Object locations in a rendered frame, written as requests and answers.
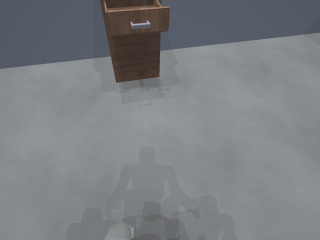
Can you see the robot left thigh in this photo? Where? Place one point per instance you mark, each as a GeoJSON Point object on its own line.
{"type": "Point", "coordinates": [120, 231]}

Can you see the handle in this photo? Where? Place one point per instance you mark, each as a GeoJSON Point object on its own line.
{"type": "Point", "coordinates": [140, 25]}

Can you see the drawer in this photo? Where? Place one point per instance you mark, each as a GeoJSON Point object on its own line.
{"type": "Point", "coordinates": [120, 14]}

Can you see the cabinet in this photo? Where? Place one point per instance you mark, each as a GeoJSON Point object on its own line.
{"type": "Point", "coordinates": [134, 56]}

